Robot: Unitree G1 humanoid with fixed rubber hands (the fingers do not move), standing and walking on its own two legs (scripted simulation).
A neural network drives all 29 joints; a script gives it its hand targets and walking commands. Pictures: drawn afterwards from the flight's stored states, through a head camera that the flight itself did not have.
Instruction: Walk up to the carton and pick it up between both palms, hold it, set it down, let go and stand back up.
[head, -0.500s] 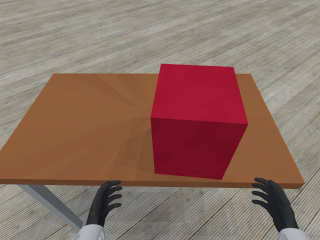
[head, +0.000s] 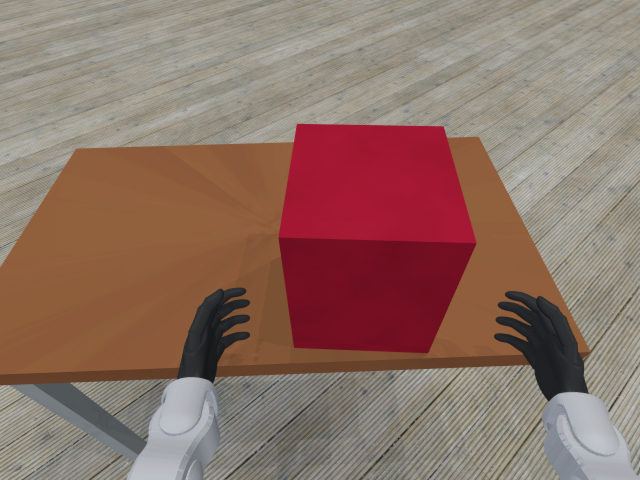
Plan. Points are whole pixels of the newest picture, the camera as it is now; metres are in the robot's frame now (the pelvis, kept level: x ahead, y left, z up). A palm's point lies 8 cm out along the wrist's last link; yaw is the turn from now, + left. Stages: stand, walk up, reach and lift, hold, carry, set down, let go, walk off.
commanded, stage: reach and lift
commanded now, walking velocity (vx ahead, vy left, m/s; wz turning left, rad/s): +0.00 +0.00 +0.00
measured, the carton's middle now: (365, 242) +0.42 -0.02 +0.05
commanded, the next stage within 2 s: none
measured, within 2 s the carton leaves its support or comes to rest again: neither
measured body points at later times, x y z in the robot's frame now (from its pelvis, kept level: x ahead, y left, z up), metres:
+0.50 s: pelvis -0.02 +0.00 +0.00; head -0.01 +0.00 +0.45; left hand +0.31 +0.16 +0.12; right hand +0.31 -0.23 +0.12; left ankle -0.01 +0.14 -0.75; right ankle -0.02 -0.11 -0.75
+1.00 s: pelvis -0.02 +0.00 +0.00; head -0.02 +0.01 +0.45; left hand +0.38 +0.16 +0.18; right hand +0.37 -0.25 +0.19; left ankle -0.01 +0.14 -0.75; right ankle -0.02 -0.11 -0.75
